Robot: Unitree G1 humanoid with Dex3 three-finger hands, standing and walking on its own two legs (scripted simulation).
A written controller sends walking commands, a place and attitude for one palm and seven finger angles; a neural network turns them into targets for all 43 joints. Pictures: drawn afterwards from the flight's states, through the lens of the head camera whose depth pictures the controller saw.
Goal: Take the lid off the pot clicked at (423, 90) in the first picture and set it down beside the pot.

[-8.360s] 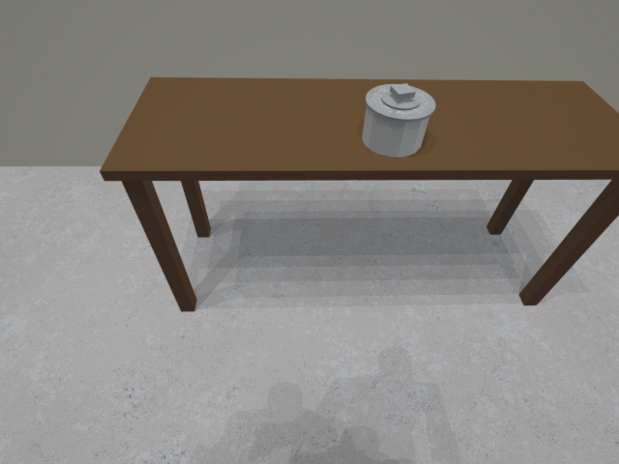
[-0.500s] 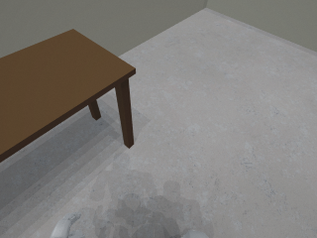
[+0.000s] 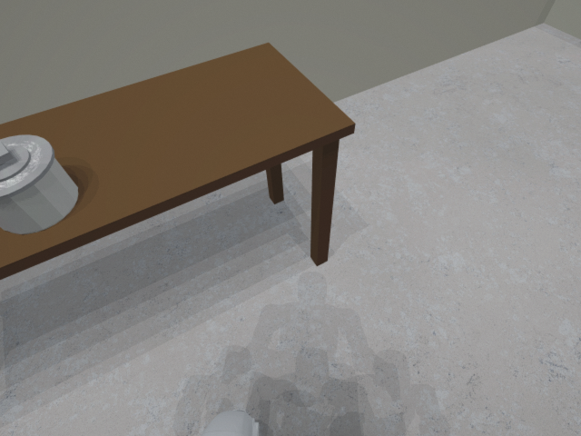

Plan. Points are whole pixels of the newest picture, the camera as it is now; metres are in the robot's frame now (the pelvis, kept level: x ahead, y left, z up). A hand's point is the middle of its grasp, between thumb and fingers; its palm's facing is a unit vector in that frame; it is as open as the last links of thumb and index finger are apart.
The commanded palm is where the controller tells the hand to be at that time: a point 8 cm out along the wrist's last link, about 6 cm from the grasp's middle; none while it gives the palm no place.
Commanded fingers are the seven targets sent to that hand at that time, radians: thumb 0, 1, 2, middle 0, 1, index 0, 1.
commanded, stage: turn to face it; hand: left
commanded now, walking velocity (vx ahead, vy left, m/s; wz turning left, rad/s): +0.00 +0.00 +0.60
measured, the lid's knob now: out of the picture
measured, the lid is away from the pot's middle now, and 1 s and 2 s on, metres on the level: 0.00 0.00 0.00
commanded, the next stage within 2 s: take the last steps up to it in 0.80 s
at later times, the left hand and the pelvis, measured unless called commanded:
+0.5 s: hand out of the picture +0.07 +0.29 -0.15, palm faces +0.30 -0.92 -0.26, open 7.4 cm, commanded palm none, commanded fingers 0.00 0.90 0.90 -0.20 -0.30 -0.20 -0.30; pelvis +0.02 +0.05 +0.00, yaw +18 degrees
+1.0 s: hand out of the picture -0.02 +0.21 -0.16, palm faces +0.50 -0.83 -0.25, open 7.4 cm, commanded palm none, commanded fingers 0.00 0.90 0.90 -0.20 -0.30 -0.20 -0.30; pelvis +0.04 +0.02 +0.00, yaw +29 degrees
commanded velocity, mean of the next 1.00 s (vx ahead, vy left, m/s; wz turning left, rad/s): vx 0.03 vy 0.01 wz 0.40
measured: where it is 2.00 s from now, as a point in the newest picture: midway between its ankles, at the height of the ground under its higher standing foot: outside the picture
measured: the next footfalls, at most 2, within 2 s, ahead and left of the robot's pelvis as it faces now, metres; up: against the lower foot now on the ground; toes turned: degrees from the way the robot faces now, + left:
left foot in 0.12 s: +0.04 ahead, +0.14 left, +0.00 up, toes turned +9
right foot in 0.64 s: +0.12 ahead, -0.07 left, +0.00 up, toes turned +20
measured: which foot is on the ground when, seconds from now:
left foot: up 0.00-0.10, down 0.12-0.64, up 0.66-1.00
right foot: down 0.00-0.12, up 0.14-0.62, down 0.64-1.00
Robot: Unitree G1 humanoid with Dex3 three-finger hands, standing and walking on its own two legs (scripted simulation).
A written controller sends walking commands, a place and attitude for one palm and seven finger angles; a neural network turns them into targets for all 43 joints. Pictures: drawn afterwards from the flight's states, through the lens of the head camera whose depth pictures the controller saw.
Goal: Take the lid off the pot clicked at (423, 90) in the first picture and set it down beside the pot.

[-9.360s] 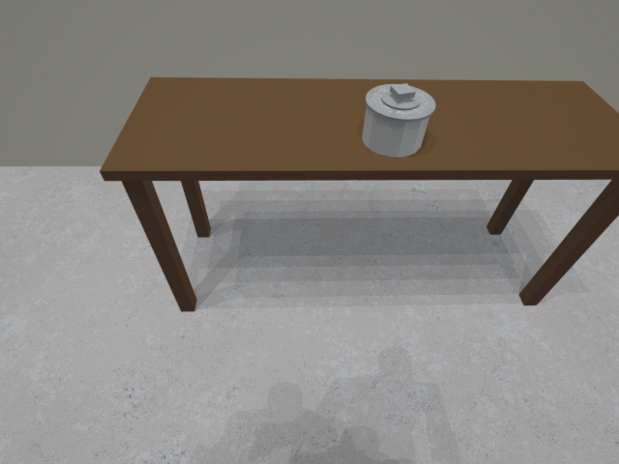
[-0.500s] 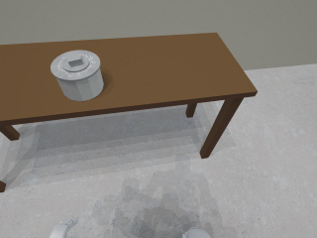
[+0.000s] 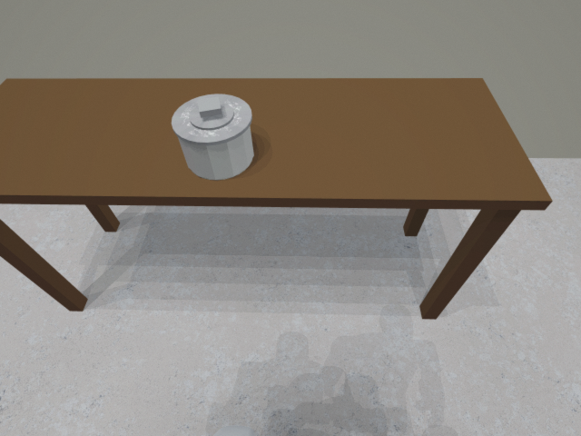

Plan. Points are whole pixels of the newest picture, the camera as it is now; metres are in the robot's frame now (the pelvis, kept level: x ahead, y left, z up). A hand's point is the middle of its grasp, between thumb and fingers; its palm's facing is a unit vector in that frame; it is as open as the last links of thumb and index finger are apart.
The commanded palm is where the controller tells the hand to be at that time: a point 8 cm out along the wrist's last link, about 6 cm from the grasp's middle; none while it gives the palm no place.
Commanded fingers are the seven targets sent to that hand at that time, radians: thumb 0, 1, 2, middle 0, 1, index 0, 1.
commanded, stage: take the last steps up to it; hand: left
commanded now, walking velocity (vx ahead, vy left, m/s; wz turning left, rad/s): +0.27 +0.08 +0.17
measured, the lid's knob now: (209, 107) +0.69 +0.22 +0.05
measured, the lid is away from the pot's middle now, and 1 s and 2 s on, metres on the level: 0.00 0.00 0.00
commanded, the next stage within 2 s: come to a stop and stand still in 0.54 s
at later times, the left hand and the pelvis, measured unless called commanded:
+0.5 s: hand out of the picture +0.13 +0.27 -0.18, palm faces +0.08 -0.98 -0.17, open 7.4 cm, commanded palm none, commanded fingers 0.00 0.90 0.90 -0.20 -0.30 -0.20 -0.30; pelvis +0.09 +0.08 +0.00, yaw +3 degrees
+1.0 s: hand (154, 360) +0.25 +0.27 -0.16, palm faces +0.06 -0.96 -0.27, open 7.3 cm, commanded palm none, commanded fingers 0.00 0.90 0.90 -0.20 -0.30 -0.20 -0.30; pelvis +0.18 +0.08 +0.00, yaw +2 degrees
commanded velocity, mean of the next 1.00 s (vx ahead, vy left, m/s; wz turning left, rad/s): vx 0.04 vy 0.02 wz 0.00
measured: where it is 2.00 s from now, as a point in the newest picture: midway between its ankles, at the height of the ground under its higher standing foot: outside the picture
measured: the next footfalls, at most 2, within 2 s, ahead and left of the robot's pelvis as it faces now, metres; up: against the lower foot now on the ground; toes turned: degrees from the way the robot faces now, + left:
left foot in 0.12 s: +0.03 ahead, +0.13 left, +0.00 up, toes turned +5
right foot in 0.70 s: +0.28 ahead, +0.00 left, +0.00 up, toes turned -2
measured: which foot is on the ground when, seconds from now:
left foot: up 0.00-0.10, down 0.12-0.70, up 0.72-1.00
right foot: down 0.00-0.12, up 0.14-0.68, down 0.70-1.00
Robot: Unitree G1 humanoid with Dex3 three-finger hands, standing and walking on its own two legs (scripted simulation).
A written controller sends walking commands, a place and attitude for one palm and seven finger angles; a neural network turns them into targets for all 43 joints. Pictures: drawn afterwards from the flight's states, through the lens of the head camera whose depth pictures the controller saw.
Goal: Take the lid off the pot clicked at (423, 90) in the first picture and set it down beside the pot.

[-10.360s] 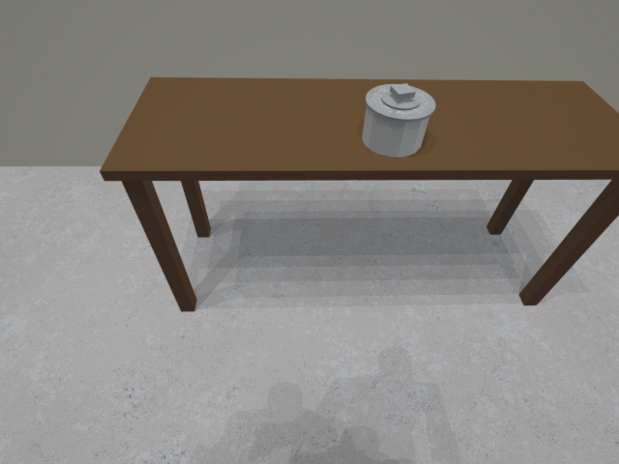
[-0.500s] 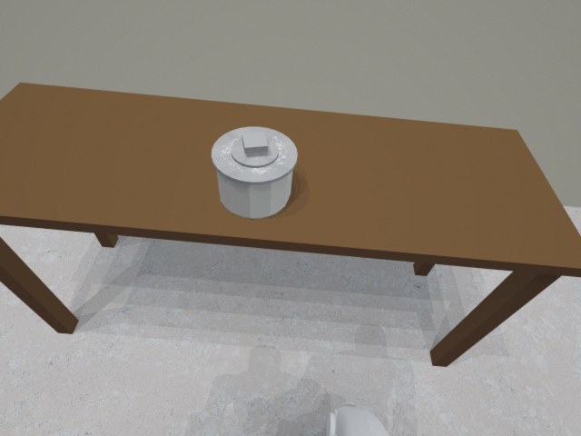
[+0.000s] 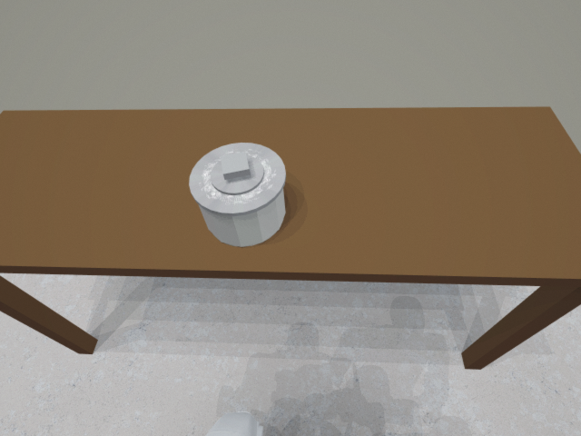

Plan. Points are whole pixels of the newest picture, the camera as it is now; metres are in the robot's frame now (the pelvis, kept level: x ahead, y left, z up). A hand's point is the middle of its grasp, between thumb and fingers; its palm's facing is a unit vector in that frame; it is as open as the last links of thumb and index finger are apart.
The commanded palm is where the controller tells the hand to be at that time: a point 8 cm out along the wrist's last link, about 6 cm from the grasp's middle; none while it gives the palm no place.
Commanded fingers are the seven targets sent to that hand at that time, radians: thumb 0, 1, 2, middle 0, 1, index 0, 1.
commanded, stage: come to a stop and stand still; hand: left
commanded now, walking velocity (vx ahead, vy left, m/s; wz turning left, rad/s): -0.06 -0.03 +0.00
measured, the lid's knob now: (235, 165) +0.51 +0.13 +0.06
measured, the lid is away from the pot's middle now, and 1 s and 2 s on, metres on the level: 0.00 0.00 0.00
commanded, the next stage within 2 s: look again from close up in 0.92 s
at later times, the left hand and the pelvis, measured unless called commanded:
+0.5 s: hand out of the picture -0.04 +0.23 -0.17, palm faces +0.03 -0.97 -0.23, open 7.4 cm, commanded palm none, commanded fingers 0.00 0.90 0.90 -0.20 -0.30 -0.20 -0.30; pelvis -0.03 +0.04 +0.00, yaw -1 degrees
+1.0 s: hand out of the picture -0.04 +0.19 -0.17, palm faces +0.02 -0.98 -0.17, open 7.3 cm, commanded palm none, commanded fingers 0.00 0.90 0.90 -0.20 -0.30 -0.20 -0.30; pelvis -0.04 +0.03 +0.01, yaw -1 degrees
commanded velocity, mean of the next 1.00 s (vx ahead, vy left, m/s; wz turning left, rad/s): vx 0.00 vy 0.00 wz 0.00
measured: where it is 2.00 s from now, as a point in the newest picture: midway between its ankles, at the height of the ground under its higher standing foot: outside the picture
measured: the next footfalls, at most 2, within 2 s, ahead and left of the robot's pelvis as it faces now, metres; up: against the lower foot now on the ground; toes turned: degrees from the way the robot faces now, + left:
left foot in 0.18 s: +0.02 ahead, +0.16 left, +0.00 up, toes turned +0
right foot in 0.44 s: -0.01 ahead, -0.07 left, +0.00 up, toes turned -1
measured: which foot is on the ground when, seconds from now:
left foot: up 0.00-0.16, down 0.18-1.00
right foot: down 0.00-0.22, up 0.24-0.42, down 0.44-1.00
